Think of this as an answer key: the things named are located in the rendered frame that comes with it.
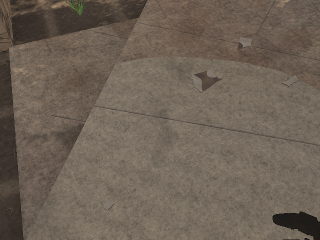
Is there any robot right hand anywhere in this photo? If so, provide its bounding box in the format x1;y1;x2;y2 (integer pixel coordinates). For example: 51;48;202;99
272;211;320;240

